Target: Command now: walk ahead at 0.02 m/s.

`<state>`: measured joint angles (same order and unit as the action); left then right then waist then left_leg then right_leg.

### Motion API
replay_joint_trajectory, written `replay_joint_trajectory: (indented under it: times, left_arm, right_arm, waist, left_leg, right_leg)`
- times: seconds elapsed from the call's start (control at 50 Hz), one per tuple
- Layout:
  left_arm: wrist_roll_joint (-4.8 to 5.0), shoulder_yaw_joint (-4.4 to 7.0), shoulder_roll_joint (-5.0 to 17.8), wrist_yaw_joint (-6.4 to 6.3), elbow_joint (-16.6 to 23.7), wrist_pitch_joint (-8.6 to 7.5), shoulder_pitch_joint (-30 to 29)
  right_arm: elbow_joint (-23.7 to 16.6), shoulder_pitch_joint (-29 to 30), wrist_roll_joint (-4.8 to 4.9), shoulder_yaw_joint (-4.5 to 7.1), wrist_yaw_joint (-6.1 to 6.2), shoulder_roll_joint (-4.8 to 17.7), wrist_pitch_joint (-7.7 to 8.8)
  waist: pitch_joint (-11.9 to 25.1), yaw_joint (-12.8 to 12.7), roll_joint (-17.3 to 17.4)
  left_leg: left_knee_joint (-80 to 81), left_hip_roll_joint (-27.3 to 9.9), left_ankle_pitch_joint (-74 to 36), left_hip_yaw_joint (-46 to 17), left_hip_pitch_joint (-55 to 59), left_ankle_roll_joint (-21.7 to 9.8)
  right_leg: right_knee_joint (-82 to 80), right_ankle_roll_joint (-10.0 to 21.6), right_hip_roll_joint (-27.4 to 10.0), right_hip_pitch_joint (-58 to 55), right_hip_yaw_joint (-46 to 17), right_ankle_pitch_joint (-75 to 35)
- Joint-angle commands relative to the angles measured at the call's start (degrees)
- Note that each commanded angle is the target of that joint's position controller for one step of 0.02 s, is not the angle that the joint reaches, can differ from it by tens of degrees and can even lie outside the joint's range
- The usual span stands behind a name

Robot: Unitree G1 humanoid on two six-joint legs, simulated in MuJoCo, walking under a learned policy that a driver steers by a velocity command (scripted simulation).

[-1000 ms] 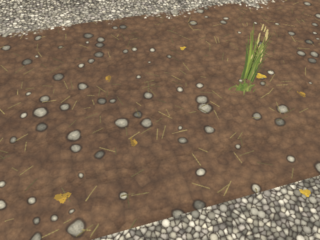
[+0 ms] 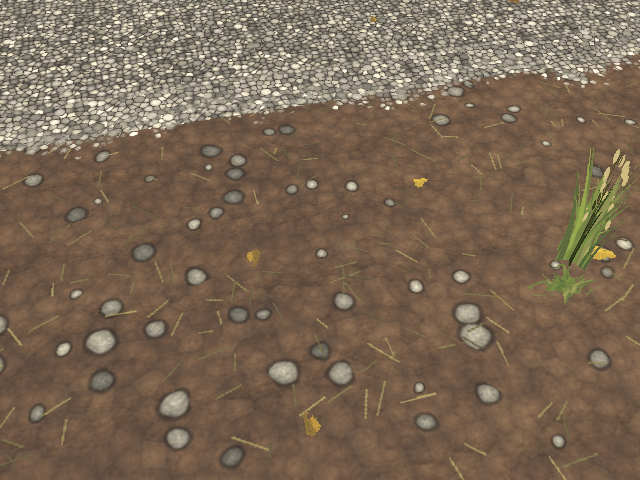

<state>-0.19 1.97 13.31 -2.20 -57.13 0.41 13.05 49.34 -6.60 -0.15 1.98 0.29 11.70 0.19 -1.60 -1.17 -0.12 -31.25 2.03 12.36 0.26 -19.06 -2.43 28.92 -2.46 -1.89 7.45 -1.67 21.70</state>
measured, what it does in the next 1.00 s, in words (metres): stands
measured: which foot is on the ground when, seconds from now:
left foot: down 0.00-1.00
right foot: down 0.00-1.00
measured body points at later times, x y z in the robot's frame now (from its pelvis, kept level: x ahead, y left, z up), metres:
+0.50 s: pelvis -0.02 -0.01 +0.00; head +0.00 -0.01 +0.45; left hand -0.02 +0.23 -0.15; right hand +0.09 -0.26 -0.14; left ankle +0.04 +0.10 -0.73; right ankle -0.07 -0.15 -0.73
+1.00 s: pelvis -0.01 -0.02 +0.00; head +0.00 -0.02 +0.45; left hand -0.04 +0.21 -0.15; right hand +0.06 -0.26 -0.15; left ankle +0.04 +0.10 -0.73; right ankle -0.07 -0.15 -0.73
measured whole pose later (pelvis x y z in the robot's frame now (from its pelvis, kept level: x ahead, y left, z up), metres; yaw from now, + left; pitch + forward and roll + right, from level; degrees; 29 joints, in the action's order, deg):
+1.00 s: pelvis -0.01 -0.02 +0.00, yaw +1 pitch -1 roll +0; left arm -0.2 1.2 9.0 -2.5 -62.9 -1.4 19.4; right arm 60.4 -8.9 0.3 2.5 2.2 11.3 -1.4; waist -2.6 -0.1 0.4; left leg -29.8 0.9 10.5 -1.1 -18.2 -0.7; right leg 29.0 -0.9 -0.7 7.1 -0.4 20.9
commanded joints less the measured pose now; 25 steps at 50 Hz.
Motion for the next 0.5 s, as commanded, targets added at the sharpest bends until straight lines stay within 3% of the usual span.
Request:
replay_joint_trajectory:
  times: [0.02, 0.26, 0.5]
  left_arm:
    - [-0.06, 1.06, 5.0, -0.38, -0.2, 0.12, 3.7]
    - [-0.01, 0.73, 4.0, -0.50, -3.6, -0.65, 4.6]
    - [-0.09, 0.26, 2.4, -0.40, -5.2, -1.51, 7.4]
  right_arm:
    - [-2.1, 1.1, 0.11, 1.78, 0.17, 6.8, 0.34]
    - [1.5, 1.0, 0.12, 2.03, 1.29, 6.8, -0.79]
    - [4.7, 0.2, 0.13, 1.88, 1.72, 6.2, -1.28]
  waist:
    - [4.5, -0.3, 0.9]
    - [0.8, 0.3, 0.6]
    - [-1.1, 0.7, -0.1]
  left_leg:
    - [4.3, -6.3, -18.7, -6.8, 9.9, -4.3]
    - [5.7, -4.3, -6.0, -5.0, 8.9, -2.3]
    - [6.2, -3.6, -2.1, -4.4, 9.0, -1.3]
  right_leg:
    - [-3.1, 0.9, -0.3, 4.6, 0.4, -10.7]
    - [-4.7, 1.9, -0.3, 7.6, 0.8, -6.7]
    - [-6.1, 2.4, -0.2, 10.2, 0.7, -3.3]
Keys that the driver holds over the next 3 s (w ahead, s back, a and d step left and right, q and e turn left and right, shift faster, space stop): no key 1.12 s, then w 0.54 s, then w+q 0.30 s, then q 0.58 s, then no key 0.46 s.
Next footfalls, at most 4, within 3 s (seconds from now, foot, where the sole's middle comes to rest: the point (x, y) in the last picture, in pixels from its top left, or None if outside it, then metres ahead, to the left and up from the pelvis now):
1.84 right None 0.45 -0.15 -0.77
2.34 left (290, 440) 0.57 0.10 -0.77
2.80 right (391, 416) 0.63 -0.11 -0.77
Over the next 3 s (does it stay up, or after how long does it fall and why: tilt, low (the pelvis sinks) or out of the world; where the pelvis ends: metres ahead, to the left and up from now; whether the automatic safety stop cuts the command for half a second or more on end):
stays up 0.54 -0.04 0.01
